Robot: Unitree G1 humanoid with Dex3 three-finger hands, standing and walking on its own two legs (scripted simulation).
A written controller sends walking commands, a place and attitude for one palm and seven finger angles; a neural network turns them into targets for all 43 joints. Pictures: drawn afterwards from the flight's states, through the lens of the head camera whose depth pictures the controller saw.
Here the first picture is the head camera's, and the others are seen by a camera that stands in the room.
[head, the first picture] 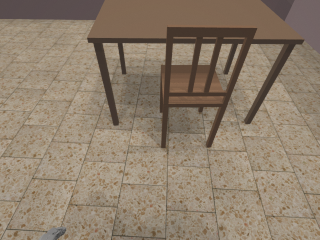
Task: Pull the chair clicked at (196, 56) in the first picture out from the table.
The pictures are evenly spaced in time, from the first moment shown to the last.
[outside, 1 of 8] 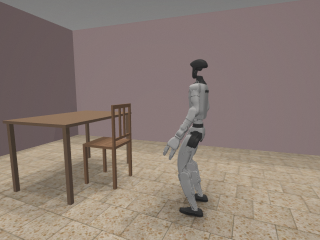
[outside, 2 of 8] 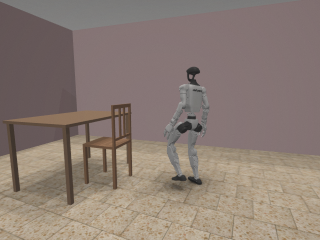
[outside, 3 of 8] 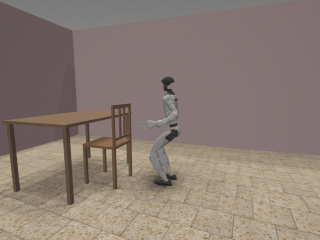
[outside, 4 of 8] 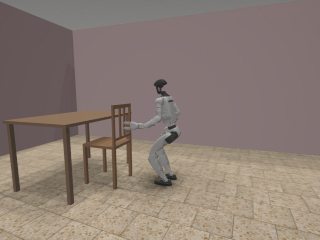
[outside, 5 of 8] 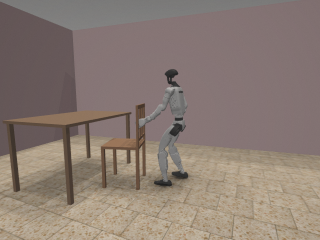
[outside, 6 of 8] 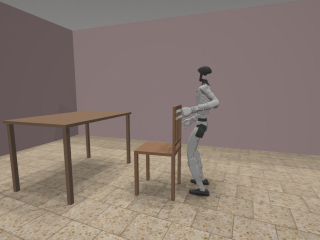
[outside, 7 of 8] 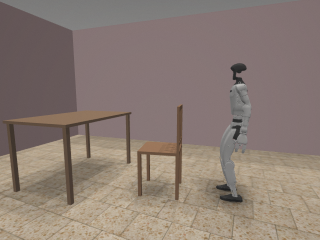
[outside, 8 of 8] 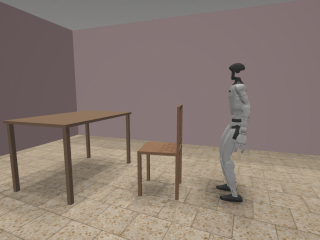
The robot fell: no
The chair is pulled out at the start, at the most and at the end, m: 0.00 0.66 0.66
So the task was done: yes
